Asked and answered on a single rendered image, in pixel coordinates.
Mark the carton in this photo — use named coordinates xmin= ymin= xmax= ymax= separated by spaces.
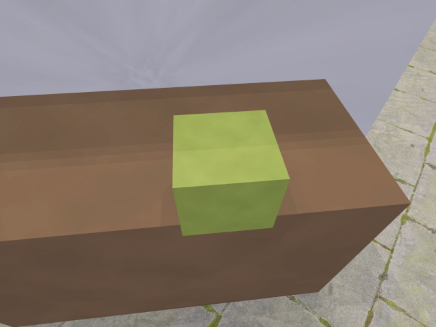
xmin=172 ymin=110 xmax=290 ymax=236

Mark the pedestal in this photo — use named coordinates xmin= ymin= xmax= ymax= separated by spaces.
xmin=0 ymin=79 xmax=411 ymax=327

